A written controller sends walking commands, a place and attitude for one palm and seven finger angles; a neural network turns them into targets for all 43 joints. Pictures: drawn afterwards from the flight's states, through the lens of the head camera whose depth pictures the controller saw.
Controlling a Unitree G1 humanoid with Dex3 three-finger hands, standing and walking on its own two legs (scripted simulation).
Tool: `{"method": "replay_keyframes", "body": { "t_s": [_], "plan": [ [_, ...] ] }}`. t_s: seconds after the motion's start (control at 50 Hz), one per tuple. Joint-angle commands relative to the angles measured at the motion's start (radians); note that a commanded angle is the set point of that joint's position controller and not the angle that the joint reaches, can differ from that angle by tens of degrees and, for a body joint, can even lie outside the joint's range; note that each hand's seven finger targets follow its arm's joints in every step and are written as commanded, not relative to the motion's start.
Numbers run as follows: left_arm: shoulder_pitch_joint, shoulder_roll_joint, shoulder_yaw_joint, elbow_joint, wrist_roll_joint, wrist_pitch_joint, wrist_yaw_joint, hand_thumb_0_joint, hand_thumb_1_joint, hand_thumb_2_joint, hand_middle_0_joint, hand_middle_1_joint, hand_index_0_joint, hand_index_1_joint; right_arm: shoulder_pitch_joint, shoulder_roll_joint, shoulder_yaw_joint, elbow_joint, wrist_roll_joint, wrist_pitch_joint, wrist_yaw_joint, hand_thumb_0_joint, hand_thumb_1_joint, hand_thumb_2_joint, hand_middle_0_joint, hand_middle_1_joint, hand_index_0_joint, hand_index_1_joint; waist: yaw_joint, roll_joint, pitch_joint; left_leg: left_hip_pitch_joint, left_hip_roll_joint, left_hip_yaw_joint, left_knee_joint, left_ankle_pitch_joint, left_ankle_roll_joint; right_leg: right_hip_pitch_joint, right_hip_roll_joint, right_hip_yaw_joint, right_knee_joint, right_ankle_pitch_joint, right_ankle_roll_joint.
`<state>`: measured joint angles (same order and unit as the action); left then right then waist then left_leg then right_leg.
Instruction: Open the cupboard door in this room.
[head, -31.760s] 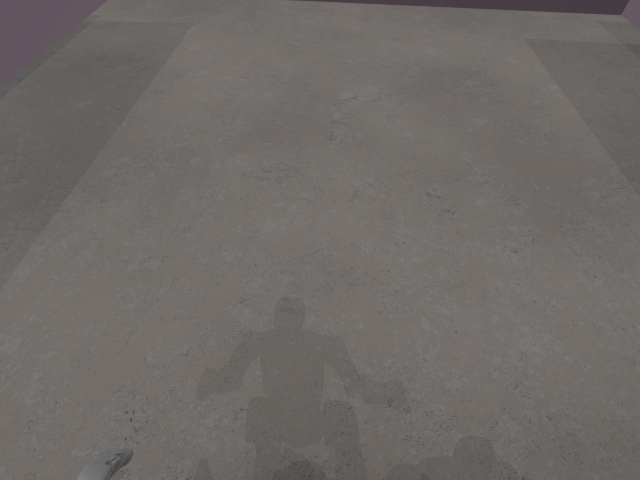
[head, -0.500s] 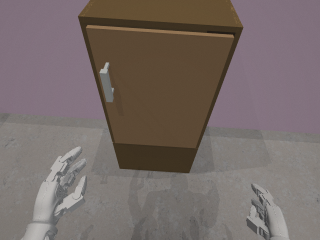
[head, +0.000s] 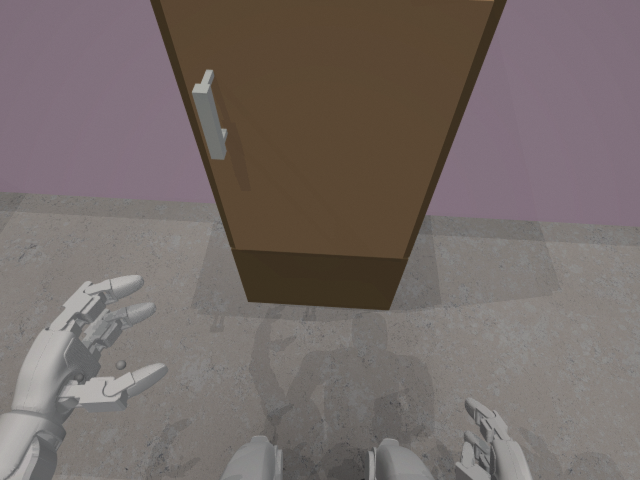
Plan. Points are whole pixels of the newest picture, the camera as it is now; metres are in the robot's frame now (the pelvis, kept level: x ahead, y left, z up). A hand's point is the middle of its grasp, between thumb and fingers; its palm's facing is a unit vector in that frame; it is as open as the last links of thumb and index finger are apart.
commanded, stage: raise the hand with hooked fingers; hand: left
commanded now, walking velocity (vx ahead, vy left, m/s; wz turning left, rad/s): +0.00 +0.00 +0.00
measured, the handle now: (213, 116) +0.61 +0.19 +0.08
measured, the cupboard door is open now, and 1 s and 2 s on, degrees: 0 0 0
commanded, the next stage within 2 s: move the hooked fingers beside the handle in 1.28 s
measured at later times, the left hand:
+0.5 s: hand (62, 326) +0.27 +0.28 +0.08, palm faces +0.01 -1.00 -0.08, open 13.6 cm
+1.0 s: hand (69, 282) +0.31 +0.29 +0.09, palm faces -0.04 -1.00 -0.04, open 14.0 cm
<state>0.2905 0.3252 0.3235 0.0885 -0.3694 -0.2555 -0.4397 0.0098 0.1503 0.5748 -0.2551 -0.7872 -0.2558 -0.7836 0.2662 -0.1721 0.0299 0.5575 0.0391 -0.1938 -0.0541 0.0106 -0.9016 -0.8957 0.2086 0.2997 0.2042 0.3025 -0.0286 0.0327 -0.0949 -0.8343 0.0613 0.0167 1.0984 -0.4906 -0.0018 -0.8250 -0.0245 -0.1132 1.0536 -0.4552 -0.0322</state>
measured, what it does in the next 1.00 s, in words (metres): stands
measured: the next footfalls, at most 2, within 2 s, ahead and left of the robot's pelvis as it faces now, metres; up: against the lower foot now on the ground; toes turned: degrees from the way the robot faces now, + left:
none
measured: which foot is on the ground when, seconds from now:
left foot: down 0.00-1.00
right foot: down 0.00-1.00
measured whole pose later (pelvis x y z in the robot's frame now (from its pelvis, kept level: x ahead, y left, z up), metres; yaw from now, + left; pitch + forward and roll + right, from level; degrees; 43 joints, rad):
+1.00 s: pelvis +0.03 +0.02 +0.03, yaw +0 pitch +12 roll -2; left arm -0.02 0.44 0.44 0.41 -0.37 -0.28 -0.57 -0.01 -0.49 0.30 -0.30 -1.20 -0.30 -1.20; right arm 0.30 -0.29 0.02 0.54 0.04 -0.20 -0.06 0.01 -0.90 -0.90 0.21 0.30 0.20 0.30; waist -0.03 0.01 -0.08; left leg -0.69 0.04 0.03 0.93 -0.45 0.02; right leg -0.67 -0.03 -0.10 0.87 -0.41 0.00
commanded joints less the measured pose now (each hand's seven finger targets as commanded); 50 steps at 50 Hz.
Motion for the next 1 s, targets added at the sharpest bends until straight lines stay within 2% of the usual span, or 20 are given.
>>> {"method": "replay_keyframes", "body": {
  "t_s": [0.0,0.02,0.06,0.12,0.14,0.22,0.28,0.32,0.42,0.5,0.52,0.54,0.58,0.62,0.66,0.7,0.76,0.82,0.92,0.98],
  "plan": [
    [-0.004,0.131,0.124,-0.162,-0.017,-0.152,0.090,0.000,-0.080,0.480,-0.270,-0.930,-0.270,-0.930,-0.087,-0.185,-0.086,-0.166,-0.001,-0.082,-0.004,0.000,-0.900,-0.900,0.200,0.300,0.200,0.300,0.041,-0.040,-0.192,0.057,-0.060,-0.036,-0.172,0.173,0.019,0.183,0.023,0.094,-0.204,-0.004,0.024],
    [-0.052,0.113,0.083,-0.148,-0.006,-0.176,0.084,0.000,-0.103,0.470,-0.272,-0.945,-0.272,-0.945,-0.082,-0.195,-0.083,-0.162,-0.002,-0.089,-0.005,0.000,-0.900,-0.900,0.200,0.300,0.200,0.300,0.018,-0.047,-0.145,0.047,-0.059,-0.040,-0.169,0.143,0.022,0.144,0.026,0.095,-0.209,-0.039,0.021],
    [-0.098,0.114,0.036,-0.100,0.019,-0.210,0.051,0.000,-0.150,0.450,-0.275,-0.975,-0.275,-0.975,-0.047,-0.220,-0.083,-0.149,0.003,-0.101,-0.006,0.000,-0.900,-0.900,0.200,0.300,0.200,0.300,-0.010,-0.028,-0.132,0.055,-0.060,-0.044,-0.179,0.068,0.024,0.092,0.026,0.092,-0.212,-0.110,0.019],
    [-0.200,0.162,0.018,-0.096,0.014,-0.218,-0.018,0.000,-0.220,0.420,-0.280,-1.020,-0.280,-1.020,-0.023,-0.247,-0.082,-0.150,0.013,-0.122,-0.020,0.000,-0.900,-0.900,0.200,0.300,0.200,0.300,-0.025,0.002,-0.154,0.081,-0.065,-0.047,-0.186,0.035,0.033,0.097,0.024,0.110,-0.224,-0.120,0.013],
    [-0.225,0.213,0.057,-0.121,0.011,-0.218,-0.034,0.000,-0.243,0.410,-0.282,-1.035,-0.282,-1.035,-0.017,-0.253,-0.085,-0.146,0.015,-0.126,-0.025,0.000,-0.900,-0.900,0.200,0.300,0.200,0.300,-0.012,0.023,-0.212,0.113,-0.064,-0.048,-0.195,0.053,0.034,0.130,0.021,0.110,-0.223,-0.094,0.012],
    [-0.226,0.309,0.160,-0.164,-0.011,-0.200,-0.028,0.000,-0.337,0.370,-0.288,-1.095,-0.288,-1.095,-0.019,-0.255,-0.078,-0.151,0.012,-0.133,-0.034,0.000,-0.900,-0.900,0.200,0.300,0.200,0.300,0.036,0.094,-0.275,0.202,-0.059,-0.067,-0.247,0.148,0.029,0.198,0.036,0.066,-0.194,0.028,-0.002],
    [-0.170,0.267,0.169,-0.168,-0.026,-0.187,0.013,0.000,-0.407,0.340,-0.293,-1.140,-0.293,-1.140,-0.027,-0.240,-0.073,-0.152,0.010,-0.129,-0.025,0.000,-0.900,-0.900,0.200,0.300,0.200,0.300,0.051,0.129,-0.258,0.258,-0.052,-0.070,-0.275,0.237,0.016,0.215,0.038,0.034,-0.191,0.113,-0.002],
    [-0.157,0.247,0.160,-0.120,-0.022,-0.159,0.030,0.000,-0.453,0.320,-0.297,-1.170,-0.297,-1.170,-0.021,-0.240,-0.071,-0.152,0.007,-0.121,-0.016,0.000,-0.900,-0.900,0.200,0.300,0.200,0.300,0.048,0.120,-0.228,0.264,-0.049,-0.078,-0.281,0.284,0.010,0.214,0.045,0.020,-0.188,0.149,-0.003],
    [-0.240,0.204,0.081,0.015,0.012,-0.071,-0.003,0.000,-0.500,0.300,-0.300,-1.200,-0.300,-1.200,-0.010,-0.258,-0.066,-0.167,0.013,-0.091,-0.011,0.000,-0.900,-0.900,0.200,0.300,0.200,0.300,0.004,0.060,-0.110,0.225,-0.047,-0.074,-0.303,0.203,0.010,0.172,0.049,0.017,-0.228,0.122,0.005],
    [-0.369,0.277,0.126,0.002,0.009,-0.067,-0.046,0.000,-0.500,0.300,-0.300,-1.200,-0.300,-1.200,-0.004,-0.265,-0.064,-0.171,0.011,-0.086,-0.022,0.000,-0.900,-0.900,0.200,0.300,0.200,0.300,0.000,0.018,-0.201,0.261,-0.052,-0.071,-0.294,0.236,0.017,0.218,0.048,0.029,-0.242,0.155,0.008],
    [-0.414,0.304,0.140,-0.013,0.004,-0.079,-0.053,0.000,-0.500,0.300,-0.300,-1.200,-0.300,-1.200,-0.006,-0.267,-0.060,-0.167,0.008,-0.088,-0.025,0.000,-0.900,-0.900,0.200,0.300,0.200,0.300,0.006,0.064,-0.215,0.279,-0.054,-0.070,-0.284,0.268,0.015,0.226,0.053,0.034,-0.232,0.177,0.000],
    [-0.441,0.323,0.163,-0.028,-0.002,-0.092,-0.061,0.000,-0.500,0.300,-0.300,-1.200,-0.300,-1.200,0.000,-0.262,-0.058,-0.162,0.006,-0.087,-0.027,0.000,-0.900,-0.900,0.200,0.300,0.200,0.300,0.006,0.063,-0.261,0.312,-0.053,-0.067,-0.284,0.301,0.015,0.244,0.052,0.036,-0.235,0.205,0.001],
    [-0.459,0.340,0.183,-0.038,-0.008,-0.121,-0.065,0.000,-0.500,0.300,-0.300,-1.200,-0.300,-1.200,-0.003,-0.256,-0.056,-0.153,0.004,-0.093,-0.029,0.000,-0.900,-0.900,0.200,0.300,0.200,0.300,0.018,0.097,-0.291,0.350,-0.049,-0.074,-0.283,0.364,0.009,0.249,0.052,0.035,-0.225,0.236,-0.003],
    [-0.464,0.373,0.213,-0.003,-0.012,-0.130,-0.070,0.000,-0.500,0.300,-0.300,-1.200,-0.300,-1.200,0.003,-0.258,-0.053,-0.139,-0.002,-0.092,-0.029,0.000,-0.900,-0.900,0.200,0.300,0.200,0.300,0.024,0.098,-0.289,0.349,-0.051,-0.071,-0.275,0.406,0.009,0.262,0.055,0.037,-0.224,0.272,-0.006],
    [-0.463,0.348,0.199,0.057,-0.017,-0.119,-0.087,0.000,-0.500,0.300,-0.300,-1.200,-0.300,-1.200,0.000,-0.255,-0.052,-0.130,0.003,-0.085,-0.030,0.000,-0.900,-0.900,0.200,0.300,0.200,0.300,0.015,0.097,-0.263,0.340,-0.051,-0.064,-0.282,0.394,0.008,0.261,0.052,0.038,-0.236,0.273,-0.001],
    [-0.469,0.346,0.195,0.117,-0.020,-0.090,-0.107,0.000,-0.500,0.300,-0.300,-1.200,-0.300,-1.200,0.001,-0.261,-0.053,-0.127,0.007,-0.077,-0.032,0.000,-0.900,-0.900,0.200,0.300,0.200,0.300,0.013,0.083,-0.240,0.321,-0.051,-0.059,-0.290,0.380,0.010,0.264,0.047,0.037,-0.248,0.275,0.002],
    [-0.491,0.372,0.208,0.157,-0.023,-0.049,-0.135,0.000,-0.500,0.300,-0.300,-1.200,-0.300,-1.200,0.007,-0.266,-0.056,-0.130,0.009,-0.067,-0.032,0.000,-0.900,-0.900,0.200,0.300,0.200,0.300,0.019,0.090,-0.260,0.332,-0.053,-0.052,-0.294,0.420,0.013,0.288,0.045,0.041,-0.258,0.317,0.003],
    [-0.443,0.342,0.190,0.186,-0.031,-0.030,-0.150,0.000,-0.500,0.300,-0.300,-1.200,-0.300,-1.200,0.012,-0.268,-0.058,-0.150,0.006,-0.063,-0.024,0.000,-0.900,-0.900,0.200,0.300,0.200,0.300,0.027,0.031,-0.253,0.310,-0.056,-0.051,-0.296,0.433,0.017,0.306,0.049,0.040,-0.262,0.333,0.001],
    [-0.463,0.375,0.229,0.127,-0.037,-0.085,-0.120,0.000,-0.500,0.300,-0.300,-1.200,-0.300,-1.200,0.017,-0.267,-0.068,-0.155,0.000,-0.057,-0.012,0.000,-0.900,-0.900,0.200,0.300,0.200,0.300,0.031,0.020,-0.283,0.308,-0.059,-0.041,-0.288,0.440,0.018,0.329,0.051,0.048,-0.253,0.352,0.002],
    [-0.476,0.373,0.229,0.128,-0.027,-0.112,-0.103,0.000,-0.500,0.300,-0.300,-1.200,-0.300,-1.200,0.018,-0.261,-0.065,-0.154,0.002,-0.050,-0.010,0.000,-0.900,-0.900,0.200,0.300,0.200,0.300,0.026,0.078,-0.258,0.310,-0.059,-0.038,-0.300,0.398,0.016,0.300,0.048,0.050,-0.258,0.306,0.002]
  ]
}}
